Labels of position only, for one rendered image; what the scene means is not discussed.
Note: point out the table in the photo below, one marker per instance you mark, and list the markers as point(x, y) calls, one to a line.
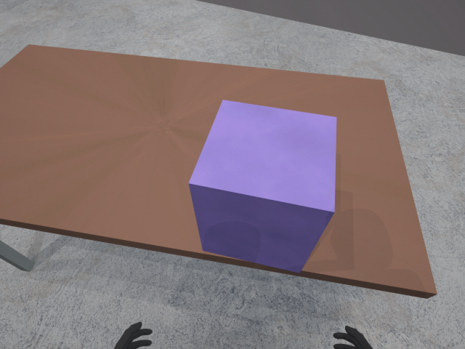
point(102, 146)

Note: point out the left robot hand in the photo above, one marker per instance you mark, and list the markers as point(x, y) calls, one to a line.
point(132, 333)

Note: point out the carton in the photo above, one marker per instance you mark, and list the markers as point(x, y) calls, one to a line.
point(263, 189)

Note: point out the right robot hand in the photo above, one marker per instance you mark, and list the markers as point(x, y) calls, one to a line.
point(352, 336)

